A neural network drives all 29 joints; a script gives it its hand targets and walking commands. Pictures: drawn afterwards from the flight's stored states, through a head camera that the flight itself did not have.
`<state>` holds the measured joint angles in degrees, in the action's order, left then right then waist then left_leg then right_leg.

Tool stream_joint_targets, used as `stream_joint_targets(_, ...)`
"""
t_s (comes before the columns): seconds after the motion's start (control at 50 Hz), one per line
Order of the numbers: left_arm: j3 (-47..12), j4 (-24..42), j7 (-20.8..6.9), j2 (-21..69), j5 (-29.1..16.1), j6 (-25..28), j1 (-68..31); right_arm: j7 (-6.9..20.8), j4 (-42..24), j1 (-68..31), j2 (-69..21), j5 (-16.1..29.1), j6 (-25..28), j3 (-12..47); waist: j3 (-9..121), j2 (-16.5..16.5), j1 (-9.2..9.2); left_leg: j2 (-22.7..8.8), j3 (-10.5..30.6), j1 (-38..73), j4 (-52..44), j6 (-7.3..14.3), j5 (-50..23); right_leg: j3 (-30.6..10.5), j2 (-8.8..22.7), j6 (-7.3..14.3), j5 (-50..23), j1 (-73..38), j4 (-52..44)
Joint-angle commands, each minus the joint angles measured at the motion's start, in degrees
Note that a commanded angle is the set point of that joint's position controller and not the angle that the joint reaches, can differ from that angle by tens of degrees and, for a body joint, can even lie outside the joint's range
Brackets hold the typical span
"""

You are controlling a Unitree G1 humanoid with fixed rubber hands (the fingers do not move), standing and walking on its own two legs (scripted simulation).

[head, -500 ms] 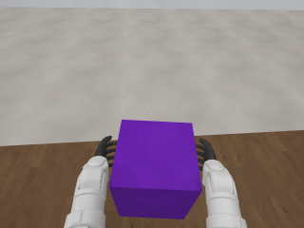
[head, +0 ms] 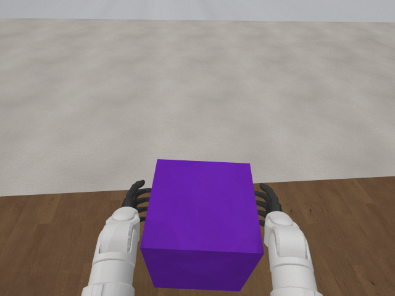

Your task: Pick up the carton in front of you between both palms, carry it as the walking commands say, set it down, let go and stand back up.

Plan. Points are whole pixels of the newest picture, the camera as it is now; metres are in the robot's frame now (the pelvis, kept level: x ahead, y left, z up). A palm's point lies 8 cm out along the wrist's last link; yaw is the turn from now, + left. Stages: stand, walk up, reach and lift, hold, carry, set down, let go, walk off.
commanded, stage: hold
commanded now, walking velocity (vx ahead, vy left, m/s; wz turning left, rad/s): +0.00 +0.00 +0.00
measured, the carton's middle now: (200, 227) +0.30 +0.00 -0.04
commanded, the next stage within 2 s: carry in 0.88 s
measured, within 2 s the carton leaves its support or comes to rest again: neither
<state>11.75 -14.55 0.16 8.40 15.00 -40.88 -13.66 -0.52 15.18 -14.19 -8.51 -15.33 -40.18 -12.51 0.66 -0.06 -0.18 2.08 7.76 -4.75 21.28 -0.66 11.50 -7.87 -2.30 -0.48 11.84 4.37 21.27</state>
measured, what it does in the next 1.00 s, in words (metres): stands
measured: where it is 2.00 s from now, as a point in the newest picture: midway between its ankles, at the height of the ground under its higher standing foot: (197, 271)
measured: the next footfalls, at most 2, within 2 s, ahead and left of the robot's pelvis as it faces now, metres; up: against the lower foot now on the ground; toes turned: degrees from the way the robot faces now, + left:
right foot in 1.42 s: +0.22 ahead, -0.10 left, +0.00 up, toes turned -9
left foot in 1.82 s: +0.63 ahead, +0.09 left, +0.00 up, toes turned +8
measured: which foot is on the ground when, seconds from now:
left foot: down 0.00-1.00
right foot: down 0.00-1.00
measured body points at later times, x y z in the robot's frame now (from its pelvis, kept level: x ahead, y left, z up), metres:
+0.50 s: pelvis -0.01 +0.00 +0.00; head -0.06 +0.00 +0.45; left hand +0.29 +0.15 +0.04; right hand +0.29 -0.15 +0.04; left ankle +0.01 +0.13 -0.75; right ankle +0.00 -0.13 -0.75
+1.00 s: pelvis +0.01 +0.00 -0.01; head -0.04 +0.00 +0.44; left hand +0.30 +0.15 +0.05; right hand +0.30 -0.15 +0.05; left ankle +0.01 +0.13 -0.74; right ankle +0.00 -0.13 -0.74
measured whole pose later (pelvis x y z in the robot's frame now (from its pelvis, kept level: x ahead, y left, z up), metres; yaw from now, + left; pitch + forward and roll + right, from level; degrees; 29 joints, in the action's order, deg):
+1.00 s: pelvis +0.01 +0.00 -0.01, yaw -1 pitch -1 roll +0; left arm 10.3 -8.7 0.7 8.2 13.4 -45.8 -12.8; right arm -1.0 9.1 -13.3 -8.3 -14.0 -45.4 -10.8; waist 5.9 0.2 -0.3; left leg 0.5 3.5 -11.6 27.9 -0.4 19.1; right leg -4.3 -0.6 -0.4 20.3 11.8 28.7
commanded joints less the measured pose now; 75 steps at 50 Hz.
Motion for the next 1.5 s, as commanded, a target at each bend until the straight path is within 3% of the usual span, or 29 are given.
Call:
stream_joint_targets(0.0,-34.13,6.43,-13.9,54.68,-16.49,1.38,-28.46,14.23,-5.45,-26.87,-55.13,16.3,0.69,34.16,16.33,-0.08,0.37,3.51,-3.41,5.91,-2.08,-0.54,-16.2,3.29,-3.34,-0.91,-16.66,-4.54,-2.51)
stream_joint_targets(0.14,-29.66,2.98,-13.76,51.7,-13.82,-1.31,-27.8,14.39,-2.0,-26.67,-51.95,13.76,-2.05,29.89,7.74,-0.03,0.01,3.27,-4.0,3.07,-4.1,-0.13,-6.36,3.8,-2.91,-0.43,-6.55,-1.57,-4.44)
stream_joint_targets(0.38,-30.14,1.99,-14.32,53.98,-14.42,-0.63,-33.4,15.07,-0.91,-32.22,-53.66,14.07,-1.23,29.98,11.03,0.03,0.2,3.07,-4.28,3.23,-3.06,-0.16,-4.56,4.13,-2.91,-0.32,-4.53,-1.38,-3.34)
stream_joint_targets(0.84,-30.49,4.0,-13.84,53.33,-14.54,-1.0,-29.38,14.72,-3.32,-28.52,-52.81,14.61,-1.6,30.62,11.92,0.06,0.16,3.31,-3.77,5.17,-3.18,-0.35,-11.14,3.88,-3.21,-0.59,-10.75,-3.27,-3.44)
stream_joint_targets(0.86,-30.83,4.28,-13.87,53.15,-14.85,-1.05,-30.41,14.67,-3.56,-29.32,-53.13,15.15,-1.79,31.05,12.02,1.25,-0.08,-6.66,-2.93,-1.45,1.54,0.41,-3.33,2.18,6.64,0.39,-3.78,3.53,1.62)
stream_joint_targets(0.9,-32.47,6.33,-13.73,53.3,-16.1,-1.22,-30.85,14.33,-5.71,-29.34,-53.45,16.28,-1.99,32.7,11.94,0.85,-0.06,-6.02,-0.53,-6.7,-1.21,1.5,21.41,0.11,5.58,1.35,20.09,8.07,-0.2)
stream_joint_targets(0.92,-33.78,7.76,-13.55,53.68,-17.1,-1.46,-31.88,14.06,-7.28,-30.23,-53.57,17.08,-2.29,34.02,10.77,0.73,0.11,-6.01,0.08,-8.86,-1.38,2.02,28.11,0.08,5.36,1.63,27.09,10.71,-0.07)
stream_joint_targets(0.94,-35.36,9.64,-13.31,53.84,-18.19,-1.86,-32.52,13.74,-9.02,-30.68,-53.61,17.85,-2.73,35.37,10.03,0.76,0.21,-6.41,0.25,-9.45,-0.93,2.37,28.24,0.52,5.41,1.67,27.15,12.42,0.68)
stream_joint_targets(1.0,-39.54,15.0,-12.25,52.72,-21.28,-4.71,-31.81,12.53,-14.3,-29.58,-52.48,20.63,-5.6,39.67,14.74,2.23,0.31,-8.5,0.46,-7.54,0.42,3.13,21.05,4.4,5.06,1.65,16.45,12.58,5.87)
stream_joint_targets(1.08,-43.59,20.7,-10.98,49.16,-24.79,-11.52,-31.64,10.78,-20.54,-28.6,-48.94,24.04,-12.36,43.91,13.96,3.13,0.6,-10.3,1.63,-10.27,1.56,4.13,23.9,4.65,6.79,2.2,18.73,14.95,6.61)
stream_joint_targets(1.12,-44.32,22.14,-10.49,47.46,-26.5,-15.21,-29.86,10.13,-22.7,-28.4,-47.55,25.97,-16.19,45.38,12.66,-3.53,-0.16,-7.33,-5.05,-17.54,10.44,2.46,16.66,-0.5,10.81,4.05,16.68,9.07,2.53)
stream_joint_targets(1.14,-44.32,23.2,-10.04,46.42,-27.02,-16.74,-28.14,9.92,-24.36,-28.48,-47.83,27.42,-18.02,46.36,13.03,-10.2,-0.56,-4.88,-10.5,-22.86,18.08,0.88,12.17,-5.78,13.97,6.06,10.61,3.23,0.07)
stream_joint_targets(1.16,-44.11,23.95,-9.44,46.04,-27.24,-18.16,-25.82,9.91,-25.99,-28.26,-47.94,29.02,-19.68,47.05,12.48,-13.45,-0.74,-3.21,-13.71,-27.79,18.2,-0.27,13.66,-9.79,16.53,8.6,1.95,-1.13,-0.29)
stream_joint_targets(1.18,-44.13,25.84,-8.77,46.28,-27.36,-19.51,-24.43,10.1,-27.18,-28.02,-48.44,30.68,-21.04,47.69,12.13,-12.73,-0.63,-2.96,-14.68,-28.67,14.56,-0.41,14.72,-10.32,17.53,9.93,-6.45,-2.74,1.55)
stream_joint_targets(1.2,-44.5,28.19,-8.18,46.62,-27.57,-20.8,-23.81,10.34,-28.26,-27.14,-49.11,32.11,-22.17,48.04,13.73,-9.85,-0.33,-3.07,-14.55,-23.09,9.98,-0.12,12.99,-7.41,16.94,9.39,-10.72,-0.88,4.78)
stream_joint_targets(1.22,-45.1,30.6,-7.96,47.51,-28.47,-22.08,-23.72,10.41,-29.14,-25.77,-49.65,32.95,-23.1,48.16,16.38,-6.44,-0.07,-3.56,-13.9,-14.95,6.51,0.31,10.27,-0.79,14.58,7.19,-11.96,2.6,9.4)
stream_joint_targets(1.24,-46.38,33.58,-8.1,48.04,-29.98,-23.26,-25.36,10.27,-29.55,-24.01,-49.92,32.69,-23.74,47.68,17.6,1.05,0.68,-5.11,-9.41,-3.14,4.11,1.91,4.03,8.44,9.61,3.48,-20.64,10.46,19.59)
stream_joint_targets(1.26,-47.22,35.86,-8.4,48.1,-31.2,-24.36,-25.95,10.03,-29.66,-21.11,-49.79,31.93,-24.35,46.9,20.18,12.36,1.73,-12.22,1.23,12.25,3.93,5.47,-13.83,14.55,6.09,0.12,-16.21,25.6,32.36)
stream_joint_targets(1.28,-47.69,37.07,-8.96,49.34,-31.96,-25.13,-26.07,9.6,-30.42,-19.73,-49.98,30.92,-24.87,46.51,18.39,21.78,1.74,-20.14,11.84,21.35,0.5,10.17,-32.09,17.95,2.12,-1.48,12.53,41.06,34.11)
stream_joint_targets(1.3,-48.36,38.11,-9.55,49.9,-32.72,-25.47,-26.38,9.18,-33.51,-19.96,-50.35,30.78,-25.47,47.02,14.24,14.45,2.24,-22.67,14.78,25.16,0.94,13.13,-37.86,15.51,3.04,-0.74,23.77,48.73,31.98)
stream_joint_targets(1.32,-47.72,38.2,-9.91,50.17,-33.17,-25.81,-25.77,8.84,-35.89,-21.2,-51.96,31.12,-26.09,47.7,13.48,7.87,2.73,-22.85,12.75,26.7,1.89,13.17,-37.4,14.76,4.2,-0.12,27.4,50.25,26.81)
stream_joint_targets(1.34,-47.42,38.21,-10.05,50.48,-33.4,-26.17,-23.55,8.64,-38.02,-21.17,-52.35,31.32,-26.48,47.64,13.96,6.08,2.63,-21.98,8.93,24.95,2.34,11.1,-34.6,15.25,4.24,0.27,23.07,46.22,19.94)
stream_joint_targets(1.36,-47.26,38.41,-9.96,50.59,-33.54,-26.41,-22.29,8.52,-39.99,-21.64,-51.41,31.7,-26.88,47.86,15.98,7.65,2.12,-20.34,4.02,20.66,2.81,8.28,-31.72,16.02,3.37,0.62,14.82,37.56,13.1)
stream_joint_targets(1.38,-47.06,38.62,-9.67,50.47,-33.35,-26.56,-20.65,8.53,-41.65,-22.51,-50.32,32.25,-27.4,48.35,19.06,8.5,0.61,-16.96,-4.73,11.57,5.53,5.11,-30.48,18.89,0.73,1.21,6.61,21.17,5.54)
stream_joint_targets(1.4,-46.81,39.19,-9.33,50.23,-32.81,-26.7,-20.57,8.67,-42.09,-21.18,-49.31,32.89,-27.95,48.66,23.02,6.51,-0.34,-13.73,-12.56,-0.14,11.86,2.39,-27.08,21.11,-0.92,1.85,-2.03,0.54,1.08)
stream_joint_targets(1.42,-45.9,38.81,-8.9,49.31,-32.03,-26.94,-18.15,8.99,-43.28,-21.59,-47.84,33.6,-28.43,48.82,26.47,-1.27,-1.63,-10.43,-17.39,-13.94,23.11,-0.19,-14.35,11.49,6.23,3.53,3.57,-16.05,-0.45)
stream_joint_targets(1.44,-44.46,37.98,-8.31,48.78,-30.28,-26.91,-17.74,9.66,-45.72,-24.84,-46.36,35.02,-29.31,49.16,24.46,-17.5,-1.68,-2.91,-18.64,-28.24,37.08,-2.52,5.65,-18.68,22.17,8.9,-0.4,-19.38,-7.94)
stream_joint_targets(1.46,-43.7,38.84,-7.87,48.42,-29.61,-27.41,-19.6,10.11,-44.31,-26.55,-46.45,35.75,-29.9,49.75,21.21,-15.19,-1.47,-2.51,-11.41,-37.47,44.38,-0.2,17.59,-24.58,26.46,15.15,-12.43,-21.45,-7.67)
stream_joint_targets(1.48,-44.17,39.64,-7.62,48.43,-29.98,-28.15,-21.1,10.43,-42.44,-25.63,-46.73,35.64,-30.13,49.39,19.41,-7.61,-1.42,-5.69,-9.39,-41.24,48.76,1.41,18.14,-19.02,26.66,16.02,-18.54,-21.73,-4.74)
